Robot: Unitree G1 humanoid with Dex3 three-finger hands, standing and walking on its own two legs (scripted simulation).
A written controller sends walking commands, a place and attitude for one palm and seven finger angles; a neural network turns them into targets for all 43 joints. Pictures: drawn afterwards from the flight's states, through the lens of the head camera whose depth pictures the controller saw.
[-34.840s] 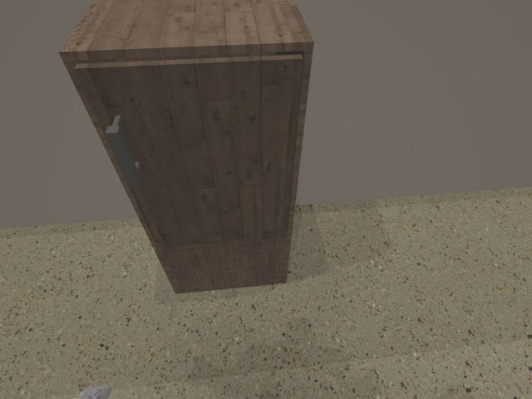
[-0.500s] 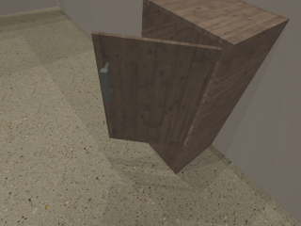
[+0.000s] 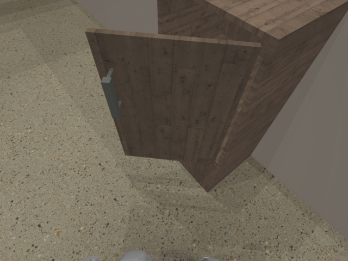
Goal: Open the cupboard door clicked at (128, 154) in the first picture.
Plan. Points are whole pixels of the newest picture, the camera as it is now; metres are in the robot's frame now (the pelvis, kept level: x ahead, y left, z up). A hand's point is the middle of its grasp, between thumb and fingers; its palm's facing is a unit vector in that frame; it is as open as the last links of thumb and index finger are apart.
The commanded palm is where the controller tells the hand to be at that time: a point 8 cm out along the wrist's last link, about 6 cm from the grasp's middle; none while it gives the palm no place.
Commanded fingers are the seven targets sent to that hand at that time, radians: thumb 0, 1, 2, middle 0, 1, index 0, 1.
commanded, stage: come to a stop and stand still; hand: left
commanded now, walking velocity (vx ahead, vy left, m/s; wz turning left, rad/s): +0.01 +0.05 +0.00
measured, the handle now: (113, 94) +0.53 +0.21 +0.03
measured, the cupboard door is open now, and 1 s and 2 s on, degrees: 45 45 45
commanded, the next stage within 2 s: look again from close up in 0.50 s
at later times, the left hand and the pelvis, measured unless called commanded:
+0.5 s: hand out of the picture +0.00 +0.25 -0.15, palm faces -0.04 -0.95 -0.30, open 7.4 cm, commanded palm none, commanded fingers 0.00 0.90 0.90 -0.20 -0.30 -0.20 -0.30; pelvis -0.02 +0.05 +0.00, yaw -4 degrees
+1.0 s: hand out of the picture +0.06 +0.19 -0.15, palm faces -0.07 -0.97 -0.25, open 7.3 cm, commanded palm none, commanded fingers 0.00 0.90 0.90 -0.20 -0.30 -0.20 -0.30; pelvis +0.01 +0.01 +0.01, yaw -3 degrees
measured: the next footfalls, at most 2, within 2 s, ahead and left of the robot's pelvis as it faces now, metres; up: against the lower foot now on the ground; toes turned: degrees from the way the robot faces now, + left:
left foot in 0.10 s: +0.03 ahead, +0.13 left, +0.00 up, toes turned +1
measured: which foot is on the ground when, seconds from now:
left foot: up 0.00-0.08, down 0.10-1.00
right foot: down 0.00-1.00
